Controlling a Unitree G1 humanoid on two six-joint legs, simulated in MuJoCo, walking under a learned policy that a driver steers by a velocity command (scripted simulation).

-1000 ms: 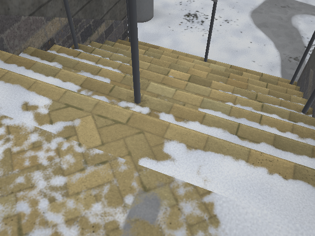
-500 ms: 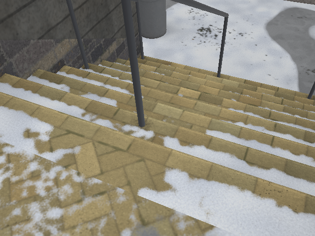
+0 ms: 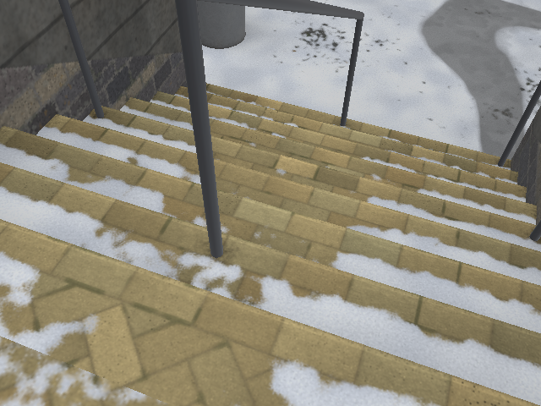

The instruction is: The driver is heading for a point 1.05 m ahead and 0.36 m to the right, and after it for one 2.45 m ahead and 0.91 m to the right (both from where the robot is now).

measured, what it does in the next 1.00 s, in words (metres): walks ahead, turning right: right foot, then left foot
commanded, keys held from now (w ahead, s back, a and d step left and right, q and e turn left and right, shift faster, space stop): no key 0.06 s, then e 0.56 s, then w+e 0.38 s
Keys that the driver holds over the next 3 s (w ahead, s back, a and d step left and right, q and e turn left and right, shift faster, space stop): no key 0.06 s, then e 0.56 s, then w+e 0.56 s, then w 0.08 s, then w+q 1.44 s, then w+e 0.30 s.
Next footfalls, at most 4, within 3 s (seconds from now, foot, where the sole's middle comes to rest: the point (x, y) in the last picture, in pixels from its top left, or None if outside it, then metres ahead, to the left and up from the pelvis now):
0.30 right None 0.30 -0.14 -0.77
0.70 left None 0.22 0.09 -0.77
1.20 right None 0.36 -0.28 -0.77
1.90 left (351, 311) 0.81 -0.25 -0.95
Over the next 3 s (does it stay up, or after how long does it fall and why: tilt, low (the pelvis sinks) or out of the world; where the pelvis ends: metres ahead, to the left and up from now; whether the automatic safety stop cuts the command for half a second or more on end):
stays up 1.15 -0.46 -0.41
